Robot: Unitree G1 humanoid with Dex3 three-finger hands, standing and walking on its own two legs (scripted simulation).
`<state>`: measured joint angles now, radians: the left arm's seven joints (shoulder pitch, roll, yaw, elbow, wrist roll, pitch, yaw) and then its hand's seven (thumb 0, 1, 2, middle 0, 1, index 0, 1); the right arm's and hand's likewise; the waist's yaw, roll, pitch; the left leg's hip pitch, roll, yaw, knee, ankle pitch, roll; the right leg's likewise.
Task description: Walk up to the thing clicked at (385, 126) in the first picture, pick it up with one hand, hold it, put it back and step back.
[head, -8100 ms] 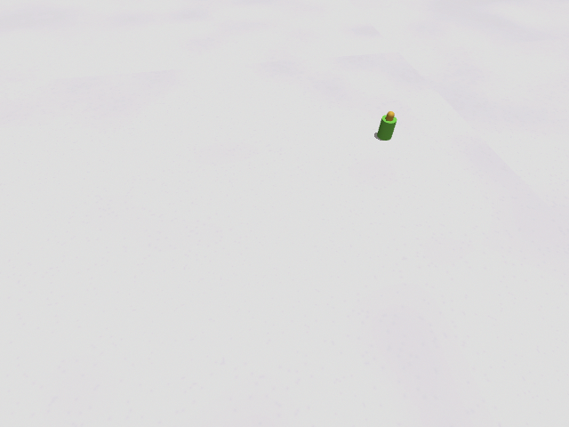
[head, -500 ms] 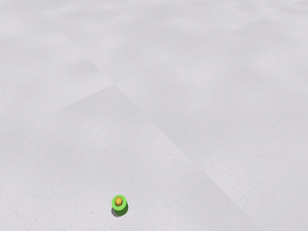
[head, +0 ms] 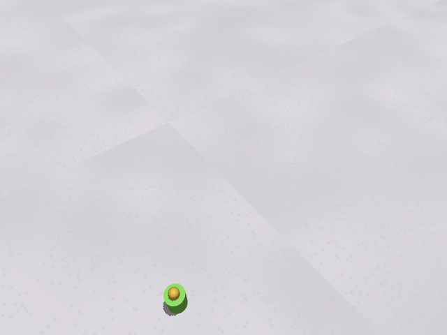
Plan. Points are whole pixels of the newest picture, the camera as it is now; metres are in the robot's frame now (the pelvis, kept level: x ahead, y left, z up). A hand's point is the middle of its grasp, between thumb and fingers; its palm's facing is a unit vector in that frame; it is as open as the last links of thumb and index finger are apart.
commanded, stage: go down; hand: left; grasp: from the side
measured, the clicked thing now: (175, 297) +0.37 +0.17 -0.70
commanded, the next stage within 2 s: none
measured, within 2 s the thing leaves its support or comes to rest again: neither
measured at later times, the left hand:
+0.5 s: hand out of the picture +0.14 +0.27 -0.19, palm faces +0.05 -0.95 -0.31, open 14.7 cm
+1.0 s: hand out of the picture +0.16 +0.30 -0.26, palm faces +0.11 -0.97 -0.24, open 17.3 cm
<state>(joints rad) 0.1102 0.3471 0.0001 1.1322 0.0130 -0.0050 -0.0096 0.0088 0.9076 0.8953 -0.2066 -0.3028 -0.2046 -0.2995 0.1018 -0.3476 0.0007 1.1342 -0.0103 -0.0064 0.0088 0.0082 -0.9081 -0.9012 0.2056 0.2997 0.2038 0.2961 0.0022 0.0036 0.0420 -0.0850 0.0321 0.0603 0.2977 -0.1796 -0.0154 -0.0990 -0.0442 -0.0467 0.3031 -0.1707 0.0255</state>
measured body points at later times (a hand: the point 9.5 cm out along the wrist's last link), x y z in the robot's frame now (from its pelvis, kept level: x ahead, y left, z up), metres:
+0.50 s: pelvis -0.02 +0.00 -0.05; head +0.06 +0.01 +0.40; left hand +0.13 +0.32 -0.17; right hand +0.08 -0.26 -0.16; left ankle -0.01 +0.13 -0.75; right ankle +0.00 -0.13 -0.75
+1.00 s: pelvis -0.04 +0.00 -0.14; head +0.08 +0.03 +0.29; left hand +0.15 +0.35 -0.24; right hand +0.15 -0.25 -0.22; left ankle -0.01 +0.13 -0.75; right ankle +0.00 -0.13 -0.75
